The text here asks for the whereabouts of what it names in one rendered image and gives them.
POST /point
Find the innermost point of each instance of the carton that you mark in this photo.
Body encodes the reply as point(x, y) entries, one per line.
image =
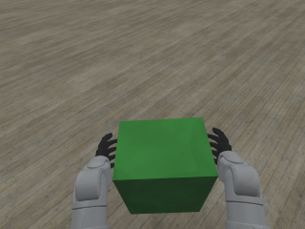
point(164, 165)

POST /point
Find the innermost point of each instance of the robot right hand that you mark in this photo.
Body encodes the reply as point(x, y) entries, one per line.
point(223, 143)

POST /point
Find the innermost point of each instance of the left robot forearm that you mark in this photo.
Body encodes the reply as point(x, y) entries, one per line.
point(90, 195)

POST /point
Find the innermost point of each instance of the right robot forearm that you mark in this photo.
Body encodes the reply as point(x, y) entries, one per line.
point(243, 193)

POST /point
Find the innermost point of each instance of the robot left hand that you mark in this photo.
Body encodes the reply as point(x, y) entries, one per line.
point(103, 147)

